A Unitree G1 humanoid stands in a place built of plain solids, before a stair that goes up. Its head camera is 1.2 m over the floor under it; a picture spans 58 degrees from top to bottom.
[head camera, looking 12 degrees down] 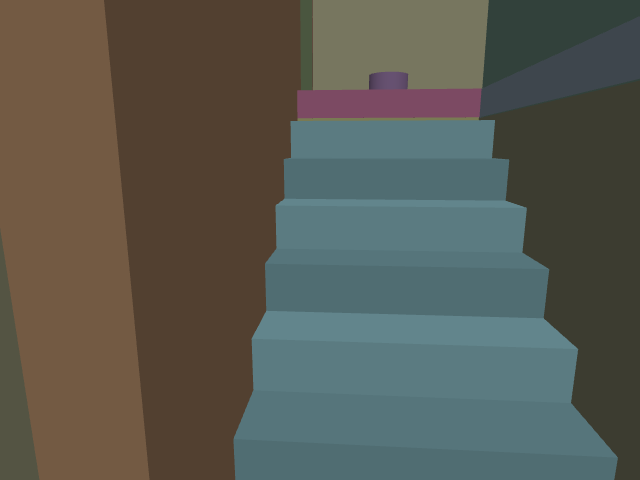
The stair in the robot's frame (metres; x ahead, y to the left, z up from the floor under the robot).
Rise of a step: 0.17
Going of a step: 0.22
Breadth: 0.91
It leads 4 degrees to the right of straight ahead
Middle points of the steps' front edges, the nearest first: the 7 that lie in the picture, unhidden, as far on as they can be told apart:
0.91 -0.24 0.50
1.13 -0.26 0.66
1.35 -0.27 0.83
1.57 -0.29 0.99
1.79 -0.30 1.16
2.01 -0.32 1.32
2.27 -0.34 1.49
